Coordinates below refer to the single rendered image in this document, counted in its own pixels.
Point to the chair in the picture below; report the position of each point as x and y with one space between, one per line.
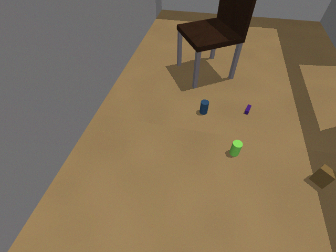
229 28

